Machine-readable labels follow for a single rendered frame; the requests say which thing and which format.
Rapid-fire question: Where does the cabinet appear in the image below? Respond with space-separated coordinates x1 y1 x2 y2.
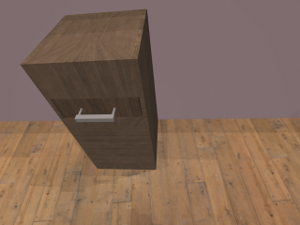
21 8 158 170

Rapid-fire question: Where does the drawer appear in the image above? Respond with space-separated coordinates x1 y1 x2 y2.
52 97 143 118

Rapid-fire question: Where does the handle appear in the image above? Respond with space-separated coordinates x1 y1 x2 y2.
74 108 116 123

